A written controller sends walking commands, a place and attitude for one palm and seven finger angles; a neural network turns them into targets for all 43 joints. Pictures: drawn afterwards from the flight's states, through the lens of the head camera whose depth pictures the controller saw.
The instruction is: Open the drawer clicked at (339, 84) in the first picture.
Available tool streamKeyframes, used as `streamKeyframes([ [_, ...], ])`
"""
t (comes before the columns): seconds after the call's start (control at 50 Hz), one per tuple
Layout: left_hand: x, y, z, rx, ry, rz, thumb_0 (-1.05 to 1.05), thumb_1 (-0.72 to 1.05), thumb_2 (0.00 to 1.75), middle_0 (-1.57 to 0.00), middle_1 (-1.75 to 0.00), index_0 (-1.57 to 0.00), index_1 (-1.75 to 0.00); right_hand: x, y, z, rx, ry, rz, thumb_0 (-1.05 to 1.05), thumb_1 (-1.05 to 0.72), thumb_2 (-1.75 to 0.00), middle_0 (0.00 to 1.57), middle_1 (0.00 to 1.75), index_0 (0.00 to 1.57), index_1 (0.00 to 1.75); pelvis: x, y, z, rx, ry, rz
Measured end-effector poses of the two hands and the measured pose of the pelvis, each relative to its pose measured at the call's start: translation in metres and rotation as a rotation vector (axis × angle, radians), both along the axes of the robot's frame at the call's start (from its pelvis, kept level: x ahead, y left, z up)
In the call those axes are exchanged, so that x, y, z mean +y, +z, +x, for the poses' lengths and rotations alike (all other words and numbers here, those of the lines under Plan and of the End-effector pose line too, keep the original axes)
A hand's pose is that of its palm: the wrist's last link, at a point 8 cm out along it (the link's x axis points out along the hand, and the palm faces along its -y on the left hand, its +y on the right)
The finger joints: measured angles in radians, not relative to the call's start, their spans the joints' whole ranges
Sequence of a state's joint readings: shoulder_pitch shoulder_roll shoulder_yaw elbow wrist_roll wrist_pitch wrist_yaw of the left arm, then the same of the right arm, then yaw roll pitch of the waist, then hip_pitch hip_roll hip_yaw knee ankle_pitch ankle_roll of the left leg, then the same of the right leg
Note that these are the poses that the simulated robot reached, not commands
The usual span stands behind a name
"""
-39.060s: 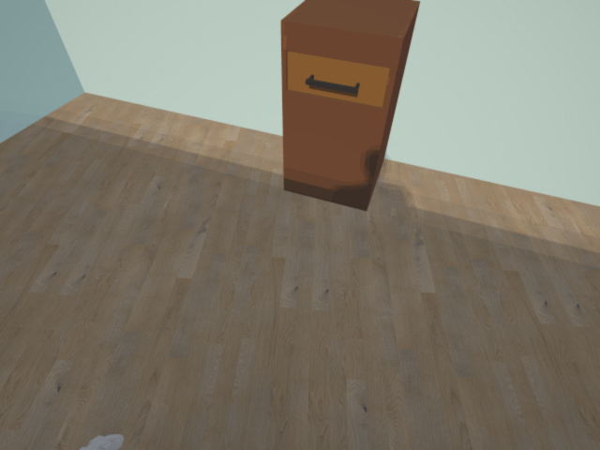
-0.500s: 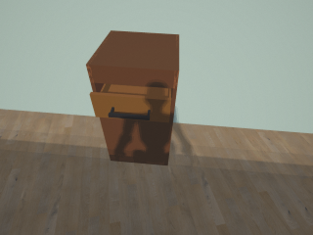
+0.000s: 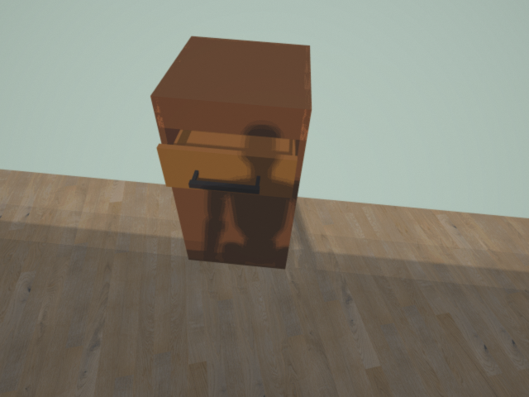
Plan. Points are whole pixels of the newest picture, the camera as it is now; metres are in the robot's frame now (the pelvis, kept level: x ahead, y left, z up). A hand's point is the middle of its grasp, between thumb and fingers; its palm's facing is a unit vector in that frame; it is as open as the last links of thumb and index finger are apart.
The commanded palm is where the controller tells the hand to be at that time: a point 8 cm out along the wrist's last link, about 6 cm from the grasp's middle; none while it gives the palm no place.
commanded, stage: look again from close up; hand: left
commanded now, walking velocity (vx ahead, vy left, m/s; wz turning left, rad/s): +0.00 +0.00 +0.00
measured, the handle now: (225, 182) +0.69 +0.15 -0.15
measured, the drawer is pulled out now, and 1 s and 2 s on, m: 0.09 0.09 0.09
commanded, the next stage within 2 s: shuffle to correct the standing spot in 0.48 s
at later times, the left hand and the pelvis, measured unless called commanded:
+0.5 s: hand out of the picture +0.01 +0.16 -0.18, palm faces +0.01 -0.99 -0.15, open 7.4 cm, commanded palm none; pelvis +0.02 +0.01 +0.00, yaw -1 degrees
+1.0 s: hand out of the picture +0.05 +0.15 -0.18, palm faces +0.02 -0.99 -0.15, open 7.4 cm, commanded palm none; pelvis +0.09 -0.01 -0.01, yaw -2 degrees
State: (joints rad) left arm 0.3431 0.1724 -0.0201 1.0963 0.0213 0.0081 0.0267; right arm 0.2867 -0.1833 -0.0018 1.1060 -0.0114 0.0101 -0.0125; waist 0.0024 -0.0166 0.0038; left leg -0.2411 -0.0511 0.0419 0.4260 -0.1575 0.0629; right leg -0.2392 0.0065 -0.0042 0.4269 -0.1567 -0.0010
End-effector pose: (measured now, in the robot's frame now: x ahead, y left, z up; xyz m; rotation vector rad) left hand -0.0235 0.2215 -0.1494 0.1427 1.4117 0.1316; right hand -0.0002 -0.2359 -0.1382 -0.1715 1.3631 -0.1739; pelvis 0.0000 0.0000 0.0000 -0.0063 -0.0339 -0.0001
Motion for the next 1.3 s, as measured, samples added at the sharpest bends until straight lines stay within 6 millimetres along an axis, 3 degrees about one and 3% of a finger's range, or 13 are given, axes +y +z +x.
streamKeyframes([
  [0.24,-0.018,-0.004,0.012,-0.004,0.005,-0.048,0.01,0.91,0.90,-0.20,-0.30,-0.20,-0.30,0.023,-0.002,0.007,0.008,-0.027,0.036,0.01,-0.92,-0.90,0.20,0.30,0.20,0.29,0.004,0.001,0.012,0.011,-0.007,-0.003],
  [0.64,-0.003,-0.002,0.034,0.001,-0.002,-0.030,0.01,0.91,0.90,-0.20,-0.30,-0.20,-0.30,0.034,-0.001,0.018,0.027,-0.045,0.035,0.01,-0.91,-0.90,0.20,0.30,0.20,0.29,0.013,0.002,0.030,0.014,-0.016,-0.003],
  [0.8,-0.003,-0.004,0.040,0.032,-0.001,-0.033,0.01,0.91,0.90,-0.20,-0.30,-0.20,-0.30,0.028,-0.005,0.026,0.035,-0.072,0.033,0.01,-0.91,-0.90,0.20,0.30,0.20,0.29,0.010,-0.001,0.050,0.016,-0.035,0.007],
  [0.94,-0.017,-0.003,0.056,0.065,0.005,-0.028,0.01,0.91,0.90,-0.19,-0.30,-0.20,-0.30,0.012,-0.011,0.039,0.051,-0.102,0.032,0.00,-0.91,-0.90,0.20,0.30,0.20,0.29,-0.005,-0.005,0.080,0.025,-0.049,0.006],
  [1.04,-0.030,-0.008,0.070,0.058,0.045,-0.037,0.01,0.91,0.90,-0.20,-0.30,-0.20,-0.30,0.003,-0.013,0.064,0.074,-0.070,0.025,0.01,-0.91,-0.90,0.20,0.30,0.20,0.29,-0.013,-0.010,0.101,0.037,-0.026,-0.021],
  [1.14,-0.035,-0.009,0.070,0.094,0.092,-0.062,0.00,0.91,0.90,-0.20,-0.30,-0.20,-0.30,0.002,-0.007,0.123,0.021,-0.016,-0.001,0.01,-0.91,-0.90,0.20,0.29,0.20,0.29,-0.007,-0.008,0.123,0.032,-0.017,-0.031],
  [1.24,-0.025,-0.023,0.078,0.186,0.075,-0.107,0.01,0.91,0.90,-0.20,-0.30,-0.20,-0.30,0.005,-0.005,0.188,-0.136,-0.011,-0.052,0.02,-0.93,-0.90,0.20,0.30,0.20,0.29,0.010,-0.020,0.150,0.017,-0.043,-0.030],
  [1.3,-0.012,-0.026,0.106,0.191,0.024,-0.095,0.01,0.91,0.90,-0.20,-0.30,-0.20,-0.30,0.012,-0.001,0.201,-0.178,-0.046,-0.058,0.01,-0.93,-0.90,0.20,0.29,0.20,0.29,0.015,-0.019,0.163,0.003,-0.077,-0.011],
])
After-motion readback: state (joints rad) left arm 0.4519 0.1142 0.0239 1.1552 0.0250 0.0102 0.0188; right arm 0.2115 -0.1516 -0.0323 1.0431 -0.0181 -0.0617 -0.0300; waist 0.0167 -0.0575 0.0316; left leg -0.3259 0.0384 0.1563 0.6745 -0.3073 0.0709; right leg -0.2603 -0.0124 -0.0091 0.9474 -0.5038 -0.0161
